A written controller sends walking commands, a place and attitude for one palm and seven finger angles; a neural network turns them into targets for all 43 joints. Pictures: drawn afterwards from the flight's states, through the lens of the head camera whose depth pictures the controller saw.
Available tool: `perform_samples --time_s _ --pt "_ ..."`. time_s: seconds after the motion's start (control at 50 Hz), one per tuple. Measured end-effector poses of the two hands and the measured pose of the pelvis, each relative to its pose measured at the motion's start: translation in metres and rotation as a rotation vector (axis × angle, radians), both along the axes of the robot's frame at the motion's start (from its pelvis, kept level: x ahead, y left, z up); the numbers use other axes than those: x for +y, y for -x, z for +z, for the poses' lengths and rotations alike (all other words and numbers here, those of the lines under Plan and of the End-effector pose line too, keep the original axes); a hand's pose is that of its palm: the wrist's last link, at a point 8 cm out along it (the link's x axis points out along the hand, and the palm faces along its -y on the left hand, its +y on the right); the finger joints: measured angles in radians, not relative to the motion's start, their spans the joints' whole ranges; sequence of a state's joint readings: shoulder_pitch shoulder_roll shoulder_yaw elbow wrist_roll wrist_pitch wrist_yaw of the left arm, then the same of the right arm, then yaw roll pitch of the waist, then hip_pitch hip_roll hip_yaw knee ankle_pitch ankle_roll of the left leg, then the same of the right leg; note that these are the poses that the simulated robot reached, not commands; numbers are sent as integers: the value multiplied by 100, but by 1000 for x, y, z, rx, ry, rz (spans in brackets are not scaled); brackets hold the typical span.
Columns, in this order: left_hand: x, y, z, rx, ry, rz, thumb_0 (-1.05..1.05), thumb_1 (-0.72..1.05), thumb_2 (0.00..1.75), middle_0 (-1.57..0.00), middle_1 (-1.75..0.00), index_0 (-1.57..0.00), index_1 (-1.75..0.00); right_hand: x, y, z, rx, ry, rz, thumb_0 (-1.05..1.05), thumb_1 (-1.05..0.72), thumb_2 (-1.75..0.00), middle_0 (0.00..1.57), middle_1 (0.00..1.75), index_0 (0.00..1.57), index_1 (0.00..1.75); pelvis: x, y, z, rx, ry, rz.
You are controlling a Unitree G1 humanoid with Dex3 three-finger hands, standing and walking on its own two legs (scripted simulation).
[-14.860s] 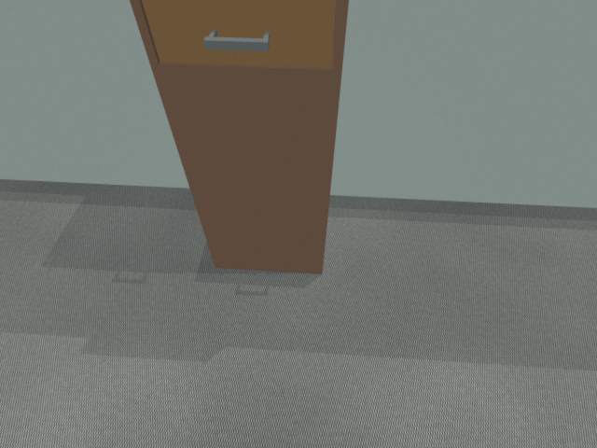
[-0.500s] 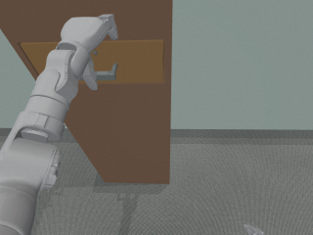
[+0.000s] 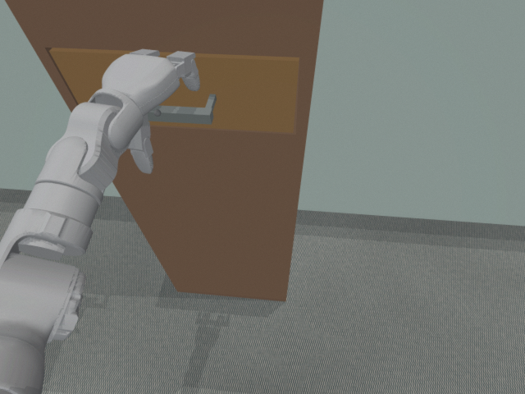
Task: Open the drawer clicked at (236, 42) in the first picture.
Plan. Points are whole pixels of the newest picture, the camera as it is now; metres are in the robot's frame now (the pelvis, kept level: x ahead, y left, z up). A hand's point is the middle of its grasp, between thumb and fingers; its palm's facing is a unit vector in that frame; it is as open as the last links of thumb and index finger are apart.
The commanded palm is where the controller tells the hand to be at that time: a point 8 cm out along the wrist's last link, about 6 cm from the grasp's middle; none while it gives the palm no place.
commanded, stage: lower the fingers behind the handle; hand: left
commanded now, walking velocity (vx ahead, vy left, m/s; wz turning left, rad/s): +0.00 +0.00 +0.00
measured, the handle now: (175, 106) +0.51 +0.18 +0.16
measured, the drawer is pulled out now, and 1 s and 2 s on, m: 0.00 0.00 0.00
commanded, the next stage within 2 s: close the thumb around the handle in 1.28 s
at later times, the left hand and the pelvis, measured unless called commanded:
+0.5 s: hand (152, 124) +0.46 +0.20 +0.17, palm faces -0.02 +0.01 -1.00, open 13.7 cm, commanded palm +0.44 +0.20 +0.21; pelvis +0.00 -0.01 +0.00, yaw -2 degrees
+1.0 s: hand (164, 140) +0.46 +0.19 +0.13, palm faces +0.00 +0.01 -1.00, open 13.9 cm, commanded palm +0.44 +0.19 +0.19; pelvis +0.00 -0.01 -0.01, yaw -1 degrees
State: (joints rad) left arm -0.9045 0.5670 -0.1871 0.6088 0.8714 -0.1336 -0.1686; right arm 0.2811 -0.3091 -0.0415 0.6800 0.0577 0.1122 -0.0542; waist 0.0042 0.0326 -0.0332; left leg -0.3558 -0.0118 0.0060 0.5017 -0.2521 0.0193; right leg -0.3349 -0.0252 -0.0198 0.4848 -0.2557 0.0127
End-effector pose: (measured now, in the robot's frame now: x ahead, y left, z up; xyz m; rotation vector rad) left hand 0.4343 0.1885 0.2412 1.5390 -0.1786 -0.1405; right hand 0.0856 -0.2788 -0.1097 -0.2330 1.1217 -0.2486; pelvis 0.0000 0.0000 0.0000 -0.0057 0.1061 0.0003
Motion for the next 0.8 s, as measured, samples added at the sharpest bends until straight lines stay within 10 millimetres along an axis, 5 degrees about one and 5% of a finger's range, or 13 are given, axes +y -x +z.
perform_samples --time_s 0.3,0.62,0.8 --pt "-8 -14 -7 -17 -13 169 0 -49 31 -36 -124 -34 -126 42 -23 -14 -55 -160 7 1 -90 -90 20 30 20 30 -1 -2 -1 15 -12 -38" --pt "12 -1 -25 11 -21 127 0 -49 31 -24 -122 -32 -121 -3 -6 -7 -15 -37 -21 1 -91 -90 20 30 20 30 -11 -1 -5 16 -9 -22" --pt "5 0 -35 -6 -19 142 0 -49 31 -22 -123 -32 -120 2 -6 -12 -6 -67 -26 1 -91 -90 20 30 19 30 -11 -3 -6 26 -8 -22"
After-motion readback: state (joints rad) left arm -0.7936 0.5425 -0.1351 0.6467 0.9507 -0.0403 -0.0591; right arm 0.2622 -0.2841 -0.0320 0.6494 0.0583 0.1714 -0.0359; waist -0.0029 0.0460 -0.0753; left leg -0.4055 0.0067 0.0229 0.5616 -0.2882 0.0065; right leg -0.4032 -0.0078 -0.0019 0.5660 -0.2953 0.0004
